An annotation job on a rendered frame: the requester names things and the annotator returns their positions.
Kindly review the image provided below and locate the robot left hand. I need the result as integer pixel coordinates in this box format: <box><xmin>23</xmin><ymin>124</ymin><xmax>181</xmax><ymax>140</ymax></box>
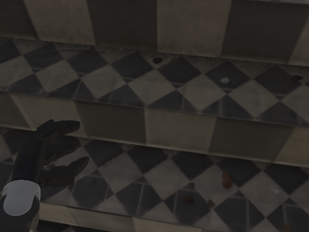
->
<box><xmin>11</xmin><ymin>119</ymin><xmax>90</xmax><ymax>189</ymax></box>

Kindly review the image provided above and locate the robot left forearm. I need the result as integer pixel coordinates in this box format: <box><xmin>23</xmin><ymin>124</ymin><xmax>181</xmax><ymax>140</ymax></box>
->
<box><xmin>0</xmin><ymin>180</ymin><xmax>41</xmax><ymax>232</ymax></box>

